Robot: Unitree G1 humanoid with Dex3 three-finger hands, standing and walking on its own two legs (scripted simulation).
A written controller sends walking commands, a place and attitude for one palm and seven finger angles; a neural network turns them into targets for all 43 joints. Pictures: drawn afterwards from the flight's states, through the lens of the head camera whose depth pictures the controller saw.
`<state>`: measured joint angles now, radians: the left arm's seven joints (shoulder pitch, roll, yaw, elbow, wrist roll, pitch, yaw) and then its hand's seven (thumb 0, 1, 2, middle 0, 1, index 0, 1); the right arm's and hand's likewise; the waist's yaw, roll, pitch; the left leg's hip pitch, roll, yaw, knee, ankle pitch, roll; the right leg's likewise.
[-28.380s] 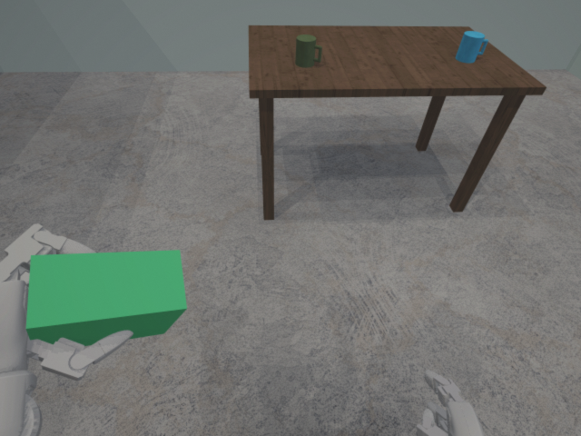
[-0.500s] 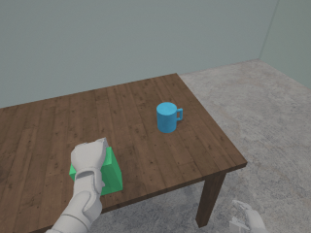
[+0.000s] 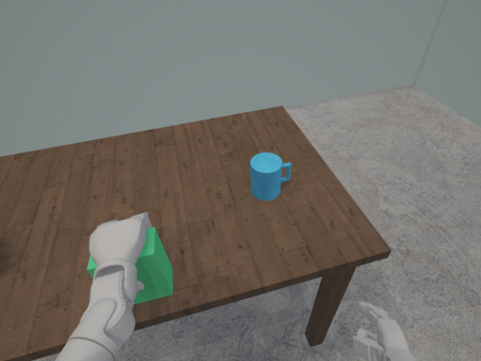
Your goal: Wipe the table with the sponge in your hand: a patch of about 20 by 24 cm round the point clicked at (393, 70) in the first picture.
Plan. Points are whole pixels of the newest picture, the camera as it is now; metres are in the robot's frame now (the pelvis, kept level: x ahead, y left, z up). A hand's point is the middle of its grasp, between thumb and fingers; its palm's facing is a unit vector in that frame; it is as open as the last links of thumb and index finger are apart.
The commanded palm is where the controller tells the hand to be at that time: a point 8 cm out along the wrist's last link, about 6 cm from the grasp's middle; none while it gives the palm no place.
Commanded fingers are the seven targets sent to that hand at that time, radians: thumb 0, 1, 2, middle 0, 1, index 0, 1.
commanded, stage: wipe forward along the middle lane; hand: left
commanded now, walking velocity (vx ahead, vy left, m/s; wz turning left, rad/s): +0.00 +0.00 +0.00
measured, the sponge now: (138, 275) +0.27 +0.24 -0.04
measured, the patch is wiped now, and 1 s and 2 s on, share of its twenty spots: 0.95 0.95 0.95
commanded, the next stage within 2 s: slide back across to the first lane in 1.50 s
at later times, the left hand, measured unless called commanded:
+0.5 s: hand (125, 235) +0.33 +0.28 +0.02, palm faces -0.06 -0.02 -1.00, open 10.6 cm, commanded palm +0.31 +0.27 +0.05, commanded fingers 0.00 0.10 1.30 -1.20 -1.60 -1.20 -1.60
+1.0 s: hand (128, 211) +0.38 +0.29 +0.02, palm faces -0.09 +0.01 -1.00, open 10.6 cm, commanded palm +0.36 +0.29 +0.05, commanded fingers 0.00 0.10 1.30 -1.20 -1.60 -1.20 -1.60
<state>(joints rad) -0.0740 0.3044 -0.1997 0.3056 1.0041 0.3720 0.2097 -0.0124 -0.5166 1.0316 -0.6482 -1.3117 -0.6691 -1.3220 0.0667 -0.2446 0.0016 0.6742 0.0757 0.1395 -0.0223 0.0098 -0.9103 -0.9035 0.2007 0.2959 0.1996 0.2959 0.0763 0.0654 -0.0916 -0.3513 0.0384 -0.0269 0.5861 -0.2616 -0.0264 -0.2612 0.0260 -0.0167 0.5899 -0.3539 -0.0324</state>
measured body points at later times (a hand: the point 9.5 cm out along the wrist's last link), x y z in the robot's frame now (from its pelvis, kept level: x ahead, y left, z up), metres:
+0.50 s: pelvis -0.02 +0.01 -0.01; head -0.01 -0.01 +0.44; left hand +0.32 +0.27 +0.07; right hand +0.13 -0.24 -0.13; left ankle +0.03 +0.15 -0.73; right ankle -0.03 -0.10 -0.73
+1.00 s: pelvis -0.02 +0.02 -0.01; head +0.01 +0.01 +0.43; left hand +0.38 +0.29 +0.07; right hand +0.08 -0.24 -0.14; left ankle +0.03 +0.15 -0.73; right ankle -0.03 -0.10 -0.73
